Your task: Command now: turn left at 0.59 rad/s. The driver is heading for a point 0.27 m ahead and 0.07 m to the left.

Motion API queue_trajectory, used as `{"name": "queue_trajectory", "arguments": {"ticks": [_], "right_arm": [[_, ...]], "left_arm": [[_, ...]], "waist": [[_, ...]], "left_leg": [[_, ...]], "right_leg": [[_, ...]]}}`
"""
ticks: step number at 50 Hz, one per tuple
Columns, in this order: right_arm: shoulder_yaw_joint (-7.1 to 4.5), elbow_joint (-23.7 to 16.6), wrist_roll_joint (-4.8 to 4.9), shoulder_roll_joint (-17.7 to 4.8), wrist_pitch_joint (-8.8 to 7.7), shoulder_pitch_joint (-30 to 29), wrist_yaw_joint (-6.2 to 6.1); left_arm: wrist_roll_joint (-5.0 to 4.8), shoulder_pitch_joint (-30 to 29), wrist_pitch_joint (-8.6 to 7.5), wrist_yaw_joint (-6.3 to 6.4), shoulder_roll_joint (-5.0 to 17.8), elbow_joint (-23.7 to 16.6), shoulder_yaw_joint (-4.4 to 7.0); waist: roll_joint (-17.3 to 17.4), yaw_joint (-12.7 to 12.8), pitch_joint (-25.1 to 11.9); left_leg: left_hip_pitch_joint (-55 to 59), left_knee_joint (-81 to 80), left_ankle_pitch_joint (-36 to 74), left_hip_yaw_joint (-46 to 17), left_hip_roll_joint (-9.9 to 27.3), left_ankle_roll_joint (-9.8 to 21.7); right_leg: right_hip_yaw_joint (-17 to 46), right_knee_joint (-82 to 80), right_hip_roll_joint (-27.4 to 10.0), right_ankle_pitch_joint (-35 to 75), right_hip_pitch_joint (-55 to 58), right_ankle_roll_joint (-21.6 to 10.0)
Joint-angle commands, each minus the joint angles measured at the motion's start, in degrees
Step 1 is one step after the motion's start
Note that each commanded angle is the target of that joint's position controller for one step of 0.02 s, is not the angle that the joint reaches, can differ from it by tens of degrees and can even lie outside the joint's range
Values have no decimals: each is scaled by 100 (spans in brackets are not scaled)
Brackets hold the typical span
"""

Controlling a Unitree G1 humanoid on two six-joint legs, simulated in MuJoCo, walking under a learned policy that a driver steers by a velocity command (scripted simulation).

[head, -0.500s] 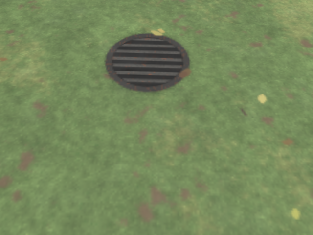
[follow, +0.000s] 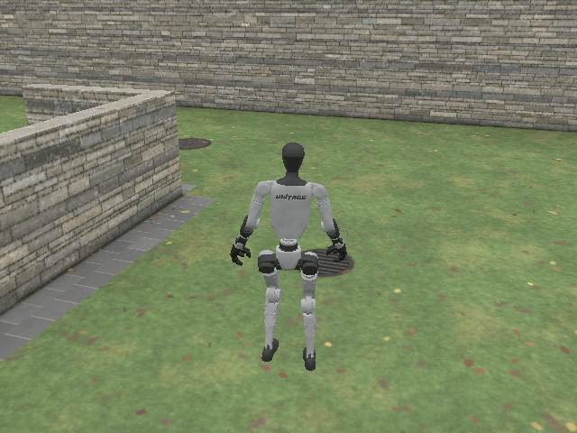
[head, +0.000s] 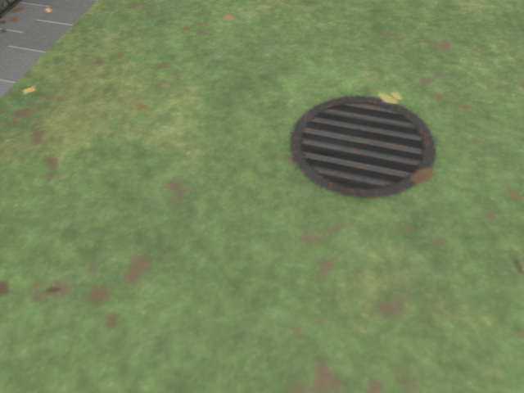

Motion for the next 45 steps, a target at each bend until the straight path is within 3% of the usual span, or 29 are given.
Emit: {"name": "queue_trajectory", "arguments": {"ticks": [1,4,8,13,15,16,17,18,19,20,21,22,25,28,33,35,36,37,38,39,40,42,44,45], "right_arm": [[-241,-158,-4,-615,56,464,-23],[-135,-405,88,-369,72,22,15],[-36,-658,49,-237,51,-283,106],[-89,-700,56,-363,115,-114,227],[-142,-556,50,-364,124,281,252],[-226,-489,42,-571,117,520,198],[-392,-564,22,-1293,88,730,94],[-351,-709,-166,-1406,-38,613,135],[-291,-664,-220,-1143,-160,619,178],[-217,-603,-170,-946,-229,332,157],[-158,-614,-80,-751,-233,37,119],[-92,-621,-20,-630,-222,-144,88],[-2,-571,-105,-504,-218,-186,21],[17,-476,-115,-499,-211,-177,-2],[63,-291,-137,-517,-184,-200,89],[146,-212,-80,-364,-188,-351,110],[201,-119,-68,-233,-212,-238,117],[253,-51,-158,-86,-262,-31,118],[214,5,-211,-133,-312,335,148],[229,53,-240,-117,-307,191,126],[197,58,-228,-247,-280,-75,112],[184,97,-173,-218,-188,-172,62],[170,129,-118,-180,-167,-82,57],[166,121,-85,-140,-215,-85,69]], "left_arm": [[-118,-533,-45,77,681,-565,137],[-75,-246,49,127,753,-536,154],[-98,-67,113,115,1050,-536,276],[-242,-158,105,-10,1237,-534,367],[-350,-223,95,-21,1151,-486,354],[-308,116,73,-50,930,-344,303],[6,123,57,-94,510,-527,161],[8,-364,26,-49,587,-809,173],[-105,-651,30,-11,840,-839,248],[-185,-617,50,10,884,-792,277],[-163,-459,80,54,861,-648,292],[-126,-344,110,75,896,-600,307],[-171,-102,116,26,741,-524,265],[-165,-249,126,0,549,-575,161],[-194,-265,99,-60,614,-613,135],[-172,-40,49,-97,501,-532,103],[-98,62,12,-119,476,-503,73],[-15,156,-19,-105,699,-521,91],[-29,-29,-21,-95,1096,-533,165],[-61,-188,-34,-131,757,-519,99],[-60,-308,-62,-161,537,-560,30],[-52,-202,-126,-161,551,-503,8],[-122,102,-127,-100,716,-412,49],[-158,303,-116,-65,777,-377,64]], "waist": [[-956,-179,-341],[-1165,80,-232],[-1322,290,-459],[-1379,194,-491],[-1200,-72,-538],[-656,-108,-647],[1171,-1,-770],[1457,-223,-886],[824,-412,-918],[642,-216,-698],[427,-88,-632],[525,-9,-588],[559,80,-735],[575,-29,-643],[624,-156,-382],[484,59,-346],[306,145,-367],[-82,37,-529],[-850,-376,-494],[-1076,-288,-545],[-944,-165,-357],[-874,-57,-354],[-951,26,-114],[-1031,94,100]], "left_leg": [[-716,1679,76,85,398,-314],[-820,1086,400,510,599,-473],[-238,-111,265,762,927,-491],[752,-1496,507,1164,887,-172],[1580,-2703,1410,1304,724,154],[2425,-3180,2243,906,825,378],[3519,-3171,4541,-1102,2317,974],[3140,-3172,5159,-2121,3134,2129],[2942,-3324,4492,-1786,2862,2128],[2765,-3325,4019,-1267,2517,1773],[2654,-3305,3642,-956,2238,1475],[2465,-3312,3740,-780,2123,1383],[2267,-3361,3814,-501,1927,1393],[2237,-3374,3233,-531,1895,1373],[1792,-3361,2381,-883,1951,1447],[1612,-3189,2248,-879,1810,1268],[1450,-3134,2087,-818,1664,1026],[1240,-2889,1674,-624,1382,691],[1166,-2746,1106,-111,884,430],[1701,-2787,1016,116,800,218],[1805,-2751,1159,104,812,173],[1797,-2640,1031,140,766,268],[1276,-2303,-182,408,547,361],[858,-2006,-466,564,494,377]], "right_leg": [[1119,-925,-1478,1827,874,-990],[577,-1028,-1315,1849,1171,-1092],[331,-963,-1583,2113,1465,-1217],[56,-724,-1778,2217,1245,-1115],[-244,-198,-1650,1891,934,-758],[-620,466,-1405,1189,351,-340],[-1167,2278,-700,-1414,-1268,263],[-462,3507,-63,-2696,-2162,482],[-5,4011,-179,-2443,-2169,437],[71,4013,-284,-1943,-2175,361],[98,3826,-346,-1544,-2125,364],[71,3749,-331,-1243,-1950,413],[-32,3456,-208,-739,-1418,502],[-21,2361,-257,-653,-1079,508],[-110,1117,-189,-829,-261,387],[-199,32,-126,-137,335,269],[-106,-674,-187,702,829,178],[383,-697,-656,1741,1349,31],[602,-427,-984,1960,1206,-275],[662,-586,-942,920,584,-488],[535,-661,-745,347,378,-394],[325,-681,-526,-303,351,-208],[540,-841,-576,-1963,323,-393],[943,-1081,-825,-2706,344,-597]]}}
